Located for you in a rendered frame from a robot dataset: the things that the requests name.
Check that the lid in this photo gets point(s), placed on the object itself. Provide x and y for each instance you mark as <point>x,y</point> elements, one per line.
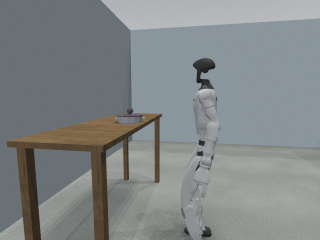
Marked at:
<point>130,115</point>

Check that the left robot upper arm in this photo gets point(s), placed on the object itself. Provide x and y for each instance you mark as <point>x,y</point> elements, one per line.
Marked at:
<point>206,99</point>

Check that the knob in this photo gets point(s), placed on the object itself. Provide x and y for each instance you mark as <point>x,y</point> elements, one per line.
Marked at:
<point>129,110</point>

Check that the humanoid robot head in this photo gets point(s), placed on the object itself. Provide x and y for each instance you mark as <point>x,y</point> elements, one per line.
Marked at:
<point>204,65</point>

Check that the pot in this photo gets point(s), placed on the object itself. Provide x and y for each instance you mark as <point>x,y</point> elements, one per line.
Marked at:
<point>129,120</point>

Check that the table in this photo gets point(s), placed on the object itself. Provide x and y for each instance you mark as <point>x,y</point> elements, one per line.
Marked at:
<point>96,137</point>

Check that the left robot forearm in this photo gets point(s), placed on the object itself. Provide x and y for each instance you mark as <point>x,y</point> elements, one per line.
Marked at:
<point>210,142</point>

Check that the robot left hand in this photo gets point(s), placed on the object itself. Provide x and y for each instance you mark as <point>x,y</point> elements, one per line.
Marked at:
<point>201,176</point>

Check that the left robot thigh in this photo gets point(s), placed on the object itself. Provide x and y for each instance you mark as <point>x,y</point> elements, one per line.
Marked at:
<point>187,184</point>

